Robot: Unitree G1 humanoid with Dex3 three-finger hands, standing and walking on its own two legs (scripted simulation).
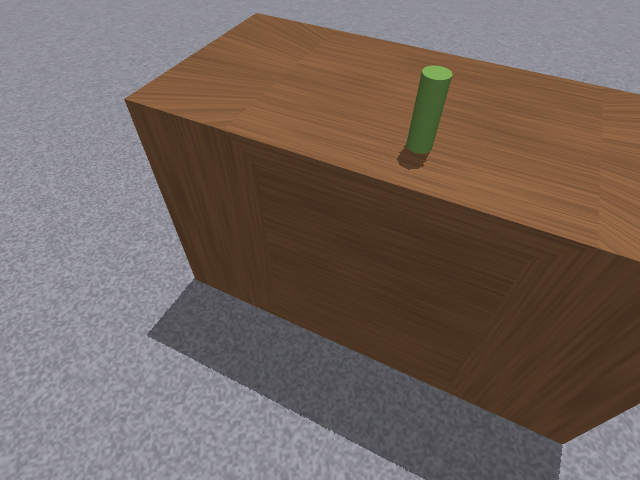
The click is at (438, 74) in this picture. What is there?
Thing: slim round
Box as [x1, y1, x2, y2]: [406, 66, 452, 153]
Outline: 441,66 427,66 423,68 421,73 406,143 407,147 414,152 424,153 429,151 432,146 452,74 448,69
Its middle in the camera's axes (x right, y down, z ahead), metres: +0.21 -0.25 +0.78
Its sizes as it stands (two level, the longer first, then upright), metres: 0.054 0.054 0.160
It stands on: a support 0.75 m high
